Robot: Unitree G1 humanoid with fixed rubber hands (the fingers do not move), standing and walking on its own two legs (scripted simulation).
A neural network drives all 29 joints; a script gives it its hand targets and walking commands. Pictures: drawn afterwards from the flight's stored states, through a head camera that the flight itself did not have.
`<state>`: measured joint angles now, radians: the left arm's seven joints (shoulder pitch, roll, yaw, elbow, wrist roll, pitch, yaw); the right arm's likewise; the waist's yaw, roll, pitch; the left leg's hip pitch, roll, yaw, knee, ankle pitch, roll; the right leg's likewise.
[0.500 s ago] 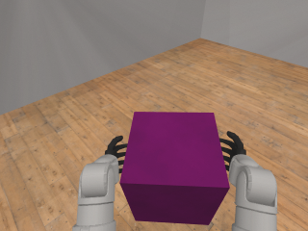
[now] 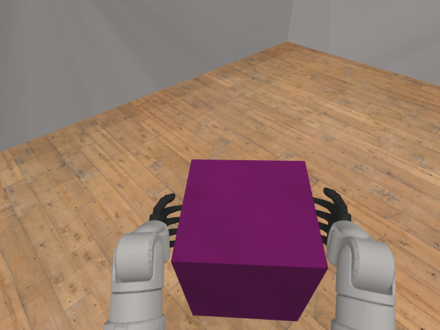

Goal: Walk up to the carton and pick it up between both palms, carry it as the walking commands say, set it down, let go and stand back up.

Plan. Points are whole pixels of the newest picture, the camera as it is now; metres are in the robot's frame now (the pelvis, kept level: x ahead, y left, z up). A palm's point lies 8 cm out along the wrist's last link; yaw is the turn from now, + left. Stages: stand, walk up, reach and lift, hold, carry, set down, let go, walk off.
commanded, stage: carry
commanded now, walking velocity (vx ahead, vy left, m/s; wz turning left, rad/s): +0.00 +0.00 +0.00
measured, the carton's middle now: (245, 242) +0.30 -0.01 +0.02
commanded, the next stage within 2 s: none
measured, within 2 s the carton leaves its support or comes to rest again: neither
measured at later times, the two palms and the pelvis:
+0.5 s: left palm (158, 233) +0.28 +0.14 +0.08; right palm (336, 232) +0.28 -0.16 +0.10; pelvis +0.00 +0.00 +0.00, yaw +0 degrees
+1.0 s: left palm (157, 236) +0.28 +0.14 +0.07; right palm (331, 233) +0.29 -0.15 +0.09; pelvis +0.00 +0.00 +0.00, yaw +0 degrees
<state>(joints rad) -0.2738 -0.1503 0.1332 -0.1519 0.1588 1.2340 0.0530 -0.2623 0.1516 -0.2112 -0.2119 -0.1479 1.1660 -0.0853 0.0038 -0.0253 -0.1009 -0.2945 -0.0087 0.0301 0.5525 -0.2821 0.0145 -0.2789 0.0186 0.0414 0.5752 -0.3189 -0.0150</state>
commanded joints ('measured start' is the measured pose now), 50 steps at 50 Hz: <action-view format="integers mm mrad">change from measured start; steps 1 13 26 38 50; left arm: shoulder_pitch -507 -516 -564 -448 -467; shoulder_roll -874 -884 -873 -805 -818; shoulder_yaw -726 -730 -746 -580 -651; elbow -186 -175 -231 39 -92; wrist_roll -430 -429 -431 -291 -346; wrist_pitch -41 -57 -90 -135 -203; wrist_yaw -199 -201 -198 -197 -202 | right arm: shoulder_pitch -436 -461 -468 -397 -413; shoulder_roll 897 903 924 840 862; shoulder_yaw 780 768 779 638 733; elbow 34 22 10 243 93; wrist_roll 461 446 444 316 356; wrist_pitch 38 23 -10 -58 -127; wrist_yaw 251 248 252 250 241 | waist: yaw -18 -19 -16 -9 -13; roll -25 -23 18 41 -38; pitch -221 -223 -226 -259 -235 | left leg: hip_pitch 74 90 82 121 86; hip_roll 126 124 107 114 108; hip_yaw -96 -104 -92 -85 -94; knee -35 -52 -48 -30 -39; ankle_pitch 274 250 239 298 190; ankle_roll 49 51 44 40 41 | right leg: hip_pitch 42 18 28 21 23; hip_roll -114 -115 -124 -121 -117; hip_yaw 42 62 59 63 63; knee -71 -73 -74 -59 -87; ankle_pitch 326 315 346 378 314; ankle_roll -30 -26 -36 -35 -31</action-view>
